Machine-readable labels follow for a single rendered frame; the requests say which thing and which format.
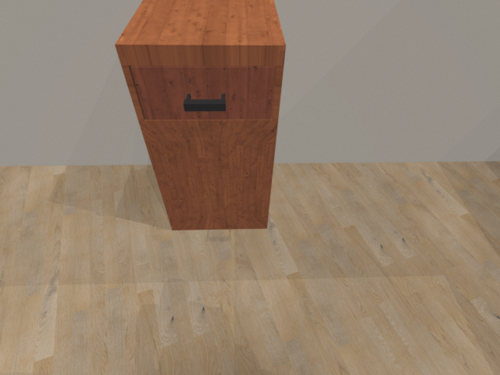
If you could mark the handle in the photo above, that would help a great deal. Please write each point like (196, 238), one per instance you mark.
(191, 105)

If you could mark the drawer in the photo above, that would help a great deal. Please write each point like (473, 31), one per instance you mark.
(162, 90)

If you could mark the cabinet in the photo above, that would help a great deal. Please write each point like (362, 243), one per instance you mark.
(212, 174)

